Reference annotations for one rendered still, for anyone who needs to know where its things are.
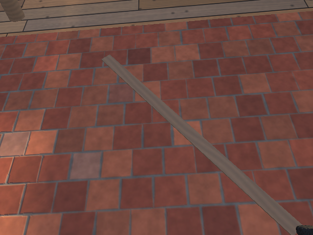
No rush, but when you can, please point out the right robot hand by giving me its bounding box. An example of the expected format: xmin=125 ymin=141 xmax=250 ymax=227
xmin=295 ymin=225 xmax=313 ymax=235

